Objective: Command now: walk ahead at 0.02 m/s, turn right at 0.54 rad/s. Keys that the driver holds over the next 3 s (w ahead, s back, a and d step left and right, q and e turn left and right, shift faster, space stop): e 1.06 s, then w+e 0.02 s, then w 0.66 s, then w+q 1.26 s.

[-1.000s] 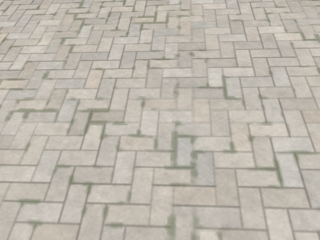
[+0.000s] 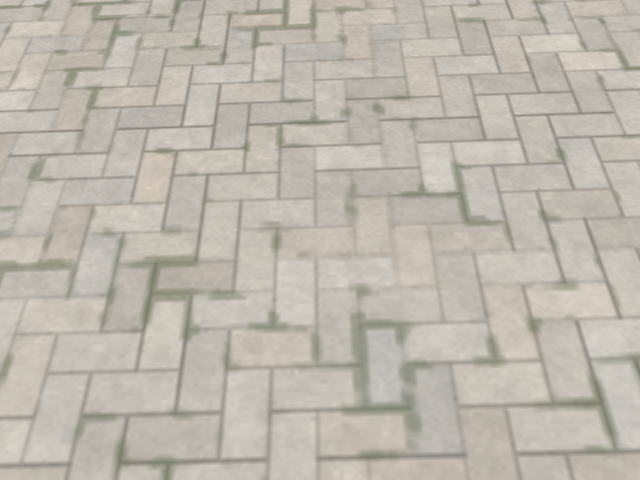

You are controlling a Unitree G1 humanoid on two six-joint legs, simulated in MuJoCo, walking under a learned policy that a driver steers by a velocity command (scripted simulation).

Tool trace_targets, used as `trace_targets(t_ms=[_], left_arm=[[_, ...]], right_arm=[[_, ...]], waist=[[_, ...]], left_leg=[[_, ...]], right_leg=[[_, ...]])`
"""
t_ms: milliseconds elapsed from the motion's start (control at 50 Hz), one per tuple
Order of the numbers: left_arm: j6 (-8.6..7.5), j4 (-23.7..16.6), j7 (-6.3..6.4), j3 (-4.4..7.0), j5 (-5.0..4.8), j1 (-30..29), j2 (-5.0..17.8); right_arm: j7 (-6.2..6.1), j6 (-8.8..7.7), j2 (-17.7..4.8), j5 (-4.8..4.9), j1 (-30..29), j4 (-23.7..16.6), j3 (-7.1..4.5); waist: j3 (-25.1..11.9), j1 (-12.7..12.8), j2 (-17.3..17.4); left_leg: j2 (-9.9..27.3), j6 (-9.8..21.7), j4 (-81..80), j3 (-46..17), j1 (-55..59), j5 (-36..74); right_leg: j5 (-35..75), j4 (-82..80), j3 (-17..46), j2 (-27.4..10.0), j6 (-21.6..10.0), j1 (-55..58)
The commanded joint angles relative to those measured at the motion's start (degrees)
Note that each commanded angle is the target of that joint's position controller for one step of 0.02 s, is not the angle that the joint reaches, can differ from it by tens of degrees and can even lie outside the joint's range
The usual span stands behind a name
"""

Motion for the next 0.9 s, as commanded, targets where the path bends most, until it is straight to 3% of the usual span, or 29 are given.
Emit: trace_targets(t_ms=[20, 100, 160, 200, 240, 260, 280, 300, 320, 340, 380, 460, 500, 600, 660, 680, 700, 720, 740, 760, 780, 800, 840, 900], left_arm=[[-0.52, -2.90, -0.13, 2.24, 0.32, 1.64, 8.56], [0.36, -3.61, -0.41, 2.74, 0.81, 0.95, 9.25], [0.74, -4.18, -0.81, 3.05, 1.11, -0.33, 9.56], [0.92, -4.47, -1.05, 3.16, 0.99, -1.69, 9.56], [1.11, -4.85, -0.93, 3.00, -0.01, -3.91, 8.87], [0.91, -5.51, -0.73, 2.25, -0.51, -2.78, 5.96], [0.53, -6.85, -0.44, 1.92, -0.97, -2.76, 3.85], [0.33, -5.84, -0.27, 2.87, 1.60, -2.39, 8.44], [0.39, -4.59, -0.62, 3.39, 1.47, -1.09, 8.96], [0.78, -3.43, -0.99, 3.37, 1.37, 0.83, 8.30], [1.65, -2.51, -2.08, 3.13, 1.16, 2.88, 7.68], [2.26, -4.72, -2.87, 2.10, 0.50, -2.89, 6.32], [2.51, -5.58, -3.09, 1.65, 0.39, -4.48, 5.74], [2.52, -7.33, -3.34, 0.72, -0.44, -5.59, 4.97], [1.92, -7.66, -3.11, 0.62, -0.51, -3.91, 4.97], [1.39, -7.15, -2.75, 0.57, 0.00, -1.99, 4.82], [0.60, -6.64, -2.08, 0.98, 0.85, -0.23, 6.79], [-0.31, -7.43, -1.42, 2.12, 1.32, 0.68, 13.36], [-0.43, -7.24, -1.47, 3.74, 0.22, 4.81, 18.10], [-0.36, -6.56, -1.37, 3.08, -0.26, 5.38, 14.83], [-0.18, -6.88, -1.03, 2.15, -0.44, 1.74, 12.06], [0.09, -7.47, -0.70, 1.61, -0.21, -2.01, 10.44], [0.06, -7.88, -0.22, 1.19, -0.55, -3.19, 9.30], [-0.35, -7.23, -0.47, 1.59, -0.46, -0.72, 10.40]], right_arm=[[-0.18, 0.55, -3.84, 0.40, 4.48, -2.14, -0.89], [-0.39, 0.50, -4.57, 0.56, 1.26, -3.89, -0.93], [-0.62, -0.23, -4.87, 1.02, 1.82, -4.41, -0.92], [-0.87, -0.90, -5.01, 1.45, 4.30, -4.28, -0.91], [-1.39, -1.81, -5.10, 1.36, 9.41, -3.25, -1.02], [-1.93, -2.22, -9.54, 0.43, 9.77, -3.58, -1.94], [-1.80, -2.06, -15.72, -0.20, 5.55, -5.49, -3.25], [-1.39, -1.89, -13.62, -0.87, 3.82, -5.84, -2.92], [-1.21, -2.01, -9.35, -0.46, 1.40, -6.74, -1.69], [-1.06, -2.06, -7.58, -0.16, -0.94, -7.14, -1.19], [-1.13, -2.16, -7.05, 0.04, -1.71, -7.99, -1.02], [-0.99, -2.10, -8.35, 0.10, 5.86, -6.37, -1.81], [-0.84, -2.07, -9.38, 0.04, 7.57, -5.75, -2.33], [0.47, -1.90, -11.32, -0.28, 5.85, -5.59, -3.19], [0.94, -1.50, -12.33, 0.28, 5.10, -5.16, -3.64], [0.95, -1.25, -12.27, 0.83, 4.44, -4.99, -3.69], [1.06, -1.07, -11.43, 0.74, 6.40, -4.38, -3.60], [1.40, -0.48, -6.63, -0.33, 8.52, -6.18, -2.48], [0.42, 0.50, -6.43, -0.15, 1.97, -9.60, -1.86], [0.22, 1.04, -8.13, 0.03, 0.95, -8.97, -2.21], [0.47, 0.94, -8.14, 0.80, 1.44, -8.12, -2.35], [0.65, 0.51, -8.70, 0.96, 2.30, -7.22, -2.55], [1.08, 0.46, -9.58, -0.16, 4.50, -6.05, -2.89], [1.30, 0.97, -8.40, 0.27, 4.08, -6.27, -2.63]], waist=[[-8.22, -0.57, -5.64], [-7.59, 0.99, -8.23], [-7.66, 1.00, -9.03], [-7.96, 0.03, -9.62], [-7.60, -3.10, -8.28], [-6.80, -2.15, -0.10], [-4.61, -1.13, 13.76], [-3.64, -0.55, 8.86], [-3.72, 1.18, 4.53], [-3.15, 2.65, 3.28], [-4.48, 2.54, 7.16], [-5.30, -2.28, 6.97], [-5.76, -3.36, 7.80], [-6.48, -3.33, 10.05], [-7.12, -1.93, 9.76], [-7.46, -0.18, 7.83], [-8.20, 0.72, 1.98], [-8.45, -1.00, -14.44], [-7.39, 3.34, -16.82], [-6.33, 2.98, -9.39], [-4.01, 1.01, -7.97], [-3.24, -0.84, -7.16], [-5.61, -1.50, -8.39], [-6.82, -0.93, -6.46]], left_leg=[[-0.61, -1.19, -5.80, 0.10, 0.50, 1.21], [-1.06, -1.00, -12.57, -0.64, 1.85, 2.56], [-2.33, -0.09, -17.93, -0.64, 5.34, 1.68], [-3.46, 1.17, -24.26, -0.56, 9.51, 1.58], [-3.29, 2.85, -39.43, -0.64, 18.58, 7.68], [6.56, 5.03, -48.28, -10.41, 21.82, 2.54], [20.79, 11.09, -53.85, -27.97, 20.95, -0.01], [23.00, 14.78, -51.15, -26.02, 14.92, 10.16], [19.55, 14.50, -49.23, -20.47, 13.25, 16.50], [15.71, 12.86, -47.77, -13.98, 12.87, 21.12], [11.97, 11.73, -45.45, -6.74, 17.42, 29.26], [13.80, 13.48, -42.63, -4.08, 27.13, 37.85], [15.25, 14.01, -41.82, -3.48, 29.18, 39.31], [16.16, 13.15, -39.40, 0.97, 24.17, 40.70], [16.67, 11.32, -35.34, 2.59, 22.35, 39.39], [15.87, 9.00, -31.67, 4.64, 19.50, 35.16], [14.09, 5.41, -24.87, 7.35, 13.69, 26.22], [7.57, 1.15, -9.67, 11.81, -0.73, -4.09], [0.43, 0.05, -2.05, 5.06, -7.38, -13.03], [2.35, -0.07, 2.67, 1.14, -8.25, -10.09], [2.82, 0.09, 2.85, 0.02, -7.81, -5.09], [3.35, 0.01, 0.78, -0.58, -6.97, -0.80], [2.29, -0.68, 1.31, 0.19, -4.79, 2.92], [1.40, -1.20, -0.92, -0.05, -4.77, 3.94]], right_leg=[[10.84, -9.18, 15.94, -13.27, -9.07, 6.20], [-4.07, -10.63, 20.47, -12.65, -8.17, 4.33], [-3.50, -9.76, 23.70, -12.53, -7.22, 3.45], [-0.52, -8.58, 25.98, -12.19, -5.85, 2.98], [-3.98, -5.71, 25.51, -9.18, -1.65, -1.36], [-13.57, 1.41, 20.68, -4.29, 2.06, -6.43], [-21.12, 14.64, 6.19, 6.40, 4.66, -16.18], [-23.18, 26.54, 5.62, 1.57, 5.27, -13.88], [-20.50, 31.89, 6.19, 0.93, 5.26, -11.41], [-17.33, 36.08, 5.46, 0.53, 5.67, -10.74], [-14.81, 40.76, 3.42, 0.01, 7.06, -12.72], [-15.49, 35.06, 1.23, -1.85, 9.42, -16.21], [-16.89, 30.53, 0.41, -2.79, 9.50, -15.03], [-19.05, 17.74, -4.26, -3.52, 7.13, -3.51], [-15.06, 7.57, -6.02, -2.91, 5.13, 2.42], [-8.45, -0.38, -6.10, -2.38, 4.21, 7.26], [-2.59, -7.45, -0.49, -4.34, 3.18, 13.94], [11.12, -10.49, 20.95, -20.50, -0.28, 21.53], [27.98, -7.99, 29.07, -27.86, -10.27, 17.07], [28.76, -7.24, 24.41, -25.10, -11.70, 17.74], [25.63, -7.58, 19.93, -21.36, -10.31, 15.13], [22.30, -7.98, 16.83, -17.42, -7.84, 14.08], [25.30, -7.40, 14.62, -14.36, -6.84, 14.69], [22.54, -7.41, 16.17, -14.06, -7.09, 15.24]])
